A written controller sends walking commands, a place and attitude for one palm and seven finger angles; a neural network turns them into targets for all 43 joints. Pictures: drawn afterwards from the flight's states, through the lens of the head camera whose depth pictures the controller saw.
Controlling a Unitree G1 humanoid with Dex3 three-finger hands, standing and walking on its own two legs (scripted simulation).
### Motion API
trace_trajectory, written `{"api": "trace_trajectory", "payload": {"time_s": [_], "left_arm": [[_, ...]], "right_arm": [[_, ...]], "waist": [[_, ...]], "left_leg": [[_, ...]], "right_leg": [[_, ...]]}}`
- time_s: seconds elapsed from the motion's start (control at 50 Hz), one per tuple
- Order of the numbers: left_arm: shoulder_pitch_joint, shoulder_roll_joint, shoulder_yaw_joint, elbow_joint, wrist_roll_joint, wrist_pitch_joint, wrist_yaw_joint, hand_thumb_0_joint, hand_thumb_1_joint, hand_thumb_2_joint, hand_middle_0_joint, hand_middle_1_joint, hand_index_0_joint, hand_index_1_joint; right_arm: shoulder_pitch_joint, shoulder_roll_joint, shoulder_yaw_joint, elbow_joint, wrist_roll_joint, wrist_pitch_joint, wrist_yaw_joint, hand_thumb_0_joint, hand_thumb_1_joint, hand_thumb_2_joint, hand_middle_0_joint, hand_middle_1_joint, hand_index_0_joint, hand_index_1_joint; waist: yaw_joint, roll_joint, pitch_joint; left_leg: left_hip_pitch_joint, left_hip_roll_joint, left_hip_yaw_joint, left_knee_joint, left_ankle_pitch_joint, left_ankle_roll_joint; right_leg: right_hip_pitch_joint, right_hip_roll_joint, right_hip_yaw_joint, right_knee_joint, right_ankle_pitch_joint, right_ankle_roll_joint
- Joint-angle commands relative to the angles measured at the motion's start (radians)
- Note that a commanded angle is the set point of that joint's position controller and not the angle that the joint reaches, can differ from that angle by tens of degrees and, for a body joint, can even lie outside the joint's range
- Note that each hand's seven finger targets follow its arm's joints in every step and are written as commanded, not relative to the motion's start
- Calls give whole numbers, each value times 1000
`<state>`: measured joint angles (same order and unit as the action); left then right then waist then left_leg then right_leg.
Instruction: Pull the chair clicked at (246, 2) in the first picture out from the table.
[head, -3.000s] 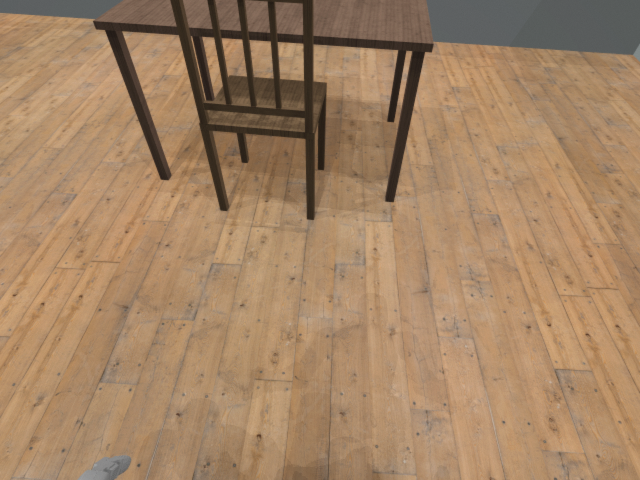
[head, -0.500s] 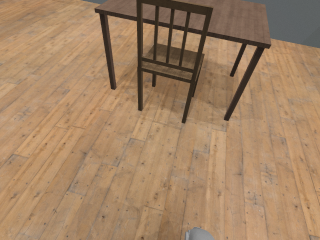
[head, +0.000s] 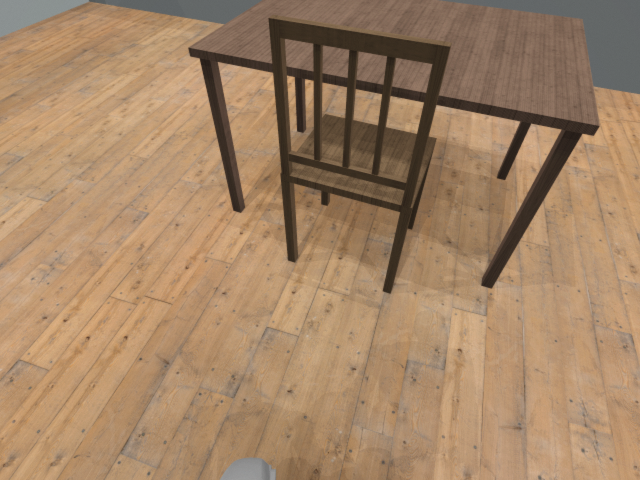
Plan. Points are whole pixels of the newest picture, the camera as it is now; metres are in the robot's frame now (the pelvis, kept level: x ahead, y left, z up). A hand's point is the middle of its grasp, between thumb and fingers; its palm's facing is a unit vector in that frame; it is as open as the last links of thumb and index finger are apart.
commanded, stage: walk to a spot facing it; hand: left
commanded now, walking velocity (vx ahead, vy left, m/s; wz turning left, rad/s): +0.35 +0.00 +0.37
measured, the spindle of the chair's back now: (349, 114) +0.99 -0.04 -0.06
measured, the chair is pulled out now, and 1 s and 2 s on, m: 0.00 0.00 0.00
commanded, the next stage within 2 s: turn to face it in 0.18 s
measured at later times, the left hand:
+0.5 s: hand out of the picture +0.14 +0.23 -0.18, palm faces +0.16 -0.97 -0.16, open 7.4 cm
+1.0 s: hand (212, 355) +0.34 +0.20 -0.15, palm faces -0.14 -0.95 -0.27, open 7.4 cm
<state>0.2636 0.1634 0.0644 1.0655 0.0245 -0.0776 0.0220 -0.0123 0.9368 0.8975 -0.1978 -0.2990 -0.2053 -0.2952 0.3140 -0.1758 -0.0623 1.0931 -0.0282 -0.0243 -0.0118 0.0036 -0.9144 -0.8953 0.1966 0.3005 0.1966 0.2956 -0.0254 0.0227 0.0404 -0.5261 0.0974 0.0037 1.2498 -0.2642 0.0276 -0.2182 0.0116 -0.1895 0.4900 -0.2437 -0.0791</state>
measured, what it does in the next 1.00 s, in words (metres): walks ahead: left foot, then right foot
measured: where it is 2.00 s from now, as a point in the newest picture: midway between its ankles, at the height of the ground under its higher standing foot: (328, 446)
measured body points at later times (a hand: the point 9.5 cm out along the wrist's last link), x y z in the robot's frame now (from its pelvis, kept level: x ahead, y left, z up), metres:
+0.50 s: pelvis +0.19 +0.07 +0.00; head +0.21 +0.08 +0.45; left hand +0.13 +0.28 -0.16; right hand +0.33 -0.14 -0.14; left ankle +0.24 +0.15 -0.73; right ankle +0.17 -0.06 -0.65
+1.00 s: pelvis +0.23 +0.02 +0.00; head +0.25 -0.01 +0.45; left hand +0.35 +0.25 -0.13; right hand +0.21 -0.23 -0.16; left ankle +0.24 +0.17 -0.66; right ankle +0.25 -0.07 -0.73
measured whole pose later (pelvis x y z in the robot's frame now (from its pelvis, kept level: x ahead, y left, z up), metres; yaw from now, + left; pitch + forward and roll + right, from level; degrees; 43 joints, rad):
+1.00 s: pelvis +0.23 +0.02 +0.00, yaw -12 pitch +0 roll +1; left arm 0.21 0.17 0.07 0.95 0.02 0.02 0.02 0.00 0.91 0.90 -0.20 -0.30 -0.20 -0.30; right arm 0.23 -0.23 -0.06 1.01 -0.02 0.06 -0.02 0.00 -0.91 -0.90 0.20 0.30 0.20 0.30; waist -0.01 0.04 0.05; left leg -0.44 0.10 0.06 1.05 -0.40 -0.07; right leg -0.28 0.01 -0.06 0.49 -0.21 -0.06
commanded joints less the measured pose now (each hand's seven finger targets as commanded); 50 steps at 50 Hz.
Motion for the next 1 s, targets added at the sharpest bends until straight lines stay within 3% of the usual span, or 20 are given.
{"api": "trace_trajectory", "payload": {"time_s": [0.0, 0.18, 0.22, 0.26, 0.28, 0.3, 0.32, 0.34, 0.38, 0.44, 0.5, 0.64, 0.72, 0.74, 0.76, 0.78, 0.8, 0.82, 0.9, 0.98], "left_arm": [[93, 73, -7, -8, -2, -27, -5, 0, 900, 900, -200, -300, -200, -300], [233, 124, -5, 34, 1, -21, 2, 0, 900, 900, -200, -300, -200, -300], [233, 141, 3, 30, 2, -16, 5, 0, 900, 900, -200, -300, -200, -300], [226, 147, 2, 29, -4, -10, 7, 0, 900, 900, -200, -300, -200, -300], [252, 100, -7, 20, -13, -7, 4, 0, 900, 900, -200, -300, -200, -300], [284, 36, -28, 1, -29, -9, -1, 0, 900, 900, -200, -300, -200, -300], [237, 71, -22, -2, -22, -3, 11, 0, 900, 900, -200, -300, -200, -300], [187, 56, -22, 0, -23, 5, 17, 0, 900, 900, -200, -300, -200, -300], [177, 27, -20, 25, -13, 29, 10, 0, 900, 900, -200, -300, -200, -300], [226, -3, -13, 32, -8, 72, 3, 0, 900, 900, -200, -300, -200, -300], [198, -4, 5, -4, -5, 102, -6, 0, 900, 900, -200, -300, -200, -300], [41, 23, 20, -109, 1, 115, -25, 0, 900, 900, -200, -300, -200, -300], [58, 62, 26, -134, 3, 102, -28, 0, 900, 900, -200, -300, -200, -300], [88, 96, 31, -129, 5, 93, -27, 0, 900, 900, -200, -300, -200, -300], [110, 195, 45, -130, 14, 78, -16, 0, 900, 900, -200, -300, -200, -300], [154, 267, 55, -129, 0, 74, -7, 0, 900, 900, -200, -300, -200, -300], [154, 256, 54, -130, -6, 80, 1, 0, 900, 900, -200, -300, -200, -300], [103, 237, 56, -136, -7, 78, 7, 0, 900, 900, -200, -300, -200, -300], [-49, 183, 38, -181, -10, 78, 5, 0, 900, 900, -200, -300, -200, -300], [-27, 198, 41, -165, -3, 82, 2, 0, 900, 900, -200, -300, -200, -300]], "right_arm": [[45, 13, 3, -49, 0, 11, 27, 0, -900, -900, 200, 300, 200, 300], [-249, -4, 15, -154, 6, -16, 59, 0, -900, -900, 200, 300, 200, 300], [-212, -23, 9, -151, 3, -21, 53, 0, -900, -900, 200, 300, 200, 300], [-22, -64, -4, -96, -6, -26, 38, 0, -900, -900, 200, 300, 200, 300], [110, -147, -21, -67, -14, -31, 24, 0, -900, -900, 200, 300, 200, 300], [200, -233, -35, -48, -5, -34, 5, 0, -900, -900, 200, 300, 200, 300], [190, -222, -26, -41, 15, -26, -5, 0, -900, -900, 200, 300, 200, 300], [108, -182, -16, -54, 13, -31, -11, 0, -900, -900, 200, 300, 200, 300], [-34, -104, 9, -90, 11, -44, -16, 0, -900, -900, 200, 300, 200, 300], [-81, -72, 25, -88, 10, -47, -20, 0, -900, -900, 200, 300, 200, 300], [-110, -82, 10, -113, 8, -34, -22, 0, -900, -900, 200, 300, 200, 300], [-116, -137, -23, -136, 0, 4, -16, 0, -900, -900, 200, 300, 200, 300], [-117, -162, -31, -145, -1, 23, -10, 0, -900, -900, 200, 300, 200, 300], [-109, -152, -30, -149, 4, 25, -7, 0, -900, -900, 200, 300, 200, 300], [-94, -95, -20, -170, 11, 27, -1, 0, -900, -900, 200, 300, 200, 300], [-133, -64, -4, -204, 13, 34, -2, 0, -900, -900, 200, 300, 200, 300], [-146, -80, -7, -205, 15, 41, -12, 0, -900, -900, 200, 300, 200, 300], [-151, -86, -6, -195, 15, 44, -10, 0, -900, -900, 200, 300, 200, 300], [-76, -92, -11, -147, 9, 55, -4, 0, -900, -900, 200, 300, 200, 300], [-73, -83, -6, -144, 10, 57, -9, 0, -900, -900, 200, 300, 200, 300]], "waist": [[-10, -98, 52], [77, -105, 83], [54, -111, 46], [-32, -109, -71], [-73, 46, -193], [-74, 242, -304], [-69, 108, -317], [-46, 24, -221], [12, 10, -59], [57, 64, -29], [70, 78, -23], [32, 111, 12], [52, 78, -25], [70, 1, -43], [80, -264, -69], [105, -345, -85], [104, -224, -110], [86, -259, -104], [18, -137, -88], [38, -126, -82]], "left_leg": [[-57, 53, 2, -122, 113, -30], [-49, -1, 107, -559, 117, -4], [37, -37, 130, -612, 54, 20], [318, -88, 142, -735, 133, 48], [599, 64, -35, -754, 368, 98], [837, 348, -369, -792, 792, 233], [798, 380, -314, -821, 902, 260], [646, 355, -209, -851, 845, 237], [408, 297, -57, -920, 701, 163], [281, 244, 73, -963, 650, 127], [251, 244, 118, -984, 495, 137], [315, 282, 144, -951, 231, 125], [317, 262, 185, -793, 172, 61], [268, 216, 226, -679, 118, 16], [88, 99, 292, -454, -118, -54], [-17, 8, 194, -255, -379, -87], [-18, 18, 86, -161, -360, -77], [-43, 28, 57, -121, -311, -75], [27, 26, 28, -127, -118, -93], [66, -5, 41, -296, -139, -99]], "right_leg": [[-86, -278, 175, -345, 87, -61], [199, -305, 54, -245, 456, -33], [249, -320, 29, -132, 638, -26], [191, -277, -32, 165, 727, 20], [-14, -189, -49, 407, 421, 70], [-299, -53, -8, 712, -324, 105], [-309, -79, 121, 833, -353, 78], [-313, -109, 150, 857, -295, 77], [-296, -149, 190, 815, -187, 91], [-199, -134, 178, 688, -141, 104], [-202, -132, 154, 578, -98, 114], [-205, -108, 96, 324, -85, 119], [-71, -63, 66, 112, -18, 102], [16, -82, 106, 6, 93, 86], [136, -277, 405, -114, 326, 6], [139, -427, 572, -166, 602, -114], [150, -417, 513, -153, 609, -159], [121, -366, 498, -167, 537, -146], [21, -255, 353, -188, 341, -89], [54, -249, 378, -208, 259, -107]]}}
